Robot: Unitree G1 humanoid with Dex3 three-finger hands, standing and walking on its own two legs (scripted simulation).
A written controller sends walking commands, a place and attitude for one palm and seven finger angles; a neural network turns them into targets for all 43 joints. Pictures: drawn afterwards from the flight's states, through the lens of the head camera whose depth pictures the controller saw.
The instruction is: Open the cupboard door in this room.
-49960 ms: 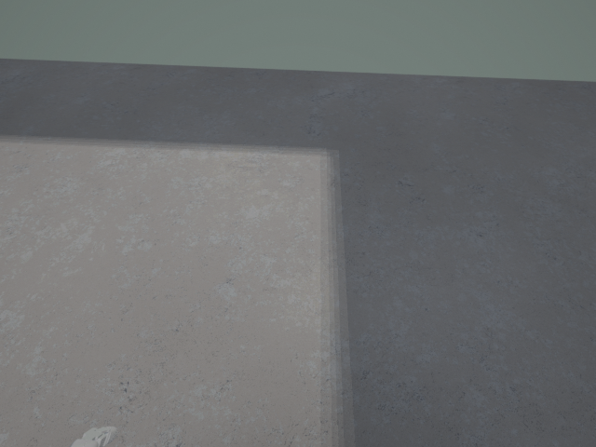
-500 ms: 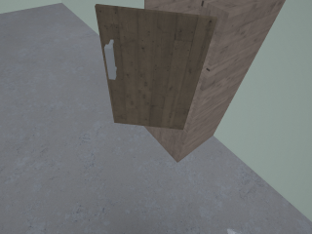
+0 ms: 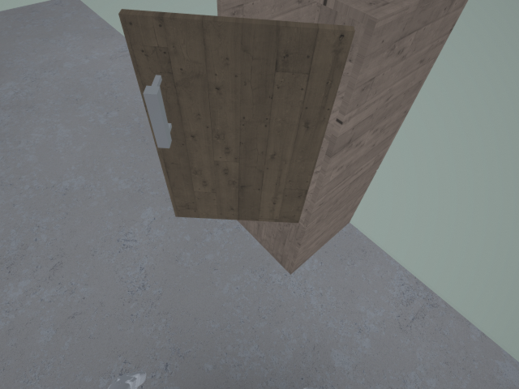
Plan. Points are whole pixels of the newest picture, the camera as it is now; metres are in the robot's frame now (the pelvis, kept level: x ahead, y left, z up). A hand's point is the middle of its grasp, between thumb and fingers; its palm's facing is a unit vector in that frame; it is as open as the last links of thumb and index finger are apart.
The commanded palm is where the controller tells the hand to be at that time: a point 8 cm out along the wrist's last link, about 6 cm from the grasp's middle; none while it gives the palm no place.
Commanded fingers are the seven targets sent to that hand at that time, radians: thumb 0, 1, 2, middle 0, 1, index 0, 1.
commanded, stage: come to a stop and stand still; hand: left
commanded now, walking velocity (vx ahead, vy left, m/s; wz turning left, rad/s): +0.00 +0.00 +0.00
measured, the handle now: (161, 112) +0.59 +0.22 +0.07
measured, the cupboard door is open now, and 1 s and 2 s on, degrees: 47 47 47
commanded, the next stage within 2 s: look again from close up in 0.72 s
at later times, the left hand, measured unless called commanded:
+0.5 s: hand out of the picture -0.01 +0.17 -0.16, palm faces +0.01 -0.98 -0.20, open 7.4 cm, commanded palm none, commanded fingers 0.00 0.90 0.90 -0.20 -0.30 -0.20 -0.30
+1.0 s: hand out of the picture -0.04 +0.16 -0.17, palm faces -0.01 -0.98 -0.18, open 7.3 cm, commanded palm none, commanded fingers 0.00 0.90 0.90 -0.20 -0.30 -0.20 -0.30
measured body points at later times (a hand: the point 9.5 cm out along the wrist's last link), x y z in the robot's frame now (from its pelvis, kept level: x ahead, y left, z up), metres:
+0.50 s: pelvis -0.02 -0.01 +0.01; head -0.01 -0.01 +0.46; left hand -0.01 +0.22 -0.15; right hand +0.00 -0.24 -0.14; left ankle -0.02 +0.09 -0.73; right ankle -0.06 -0.13 -0.73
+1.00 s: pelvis -0.04 -0.01 +0.01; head -0.03 +0.00 +0.46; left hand -0.03 +0.21 -0.15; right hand -0.04 -0.22 -0.15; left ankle -0.02 +0.09 -0.73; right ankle -0.06 -0.13 -0.73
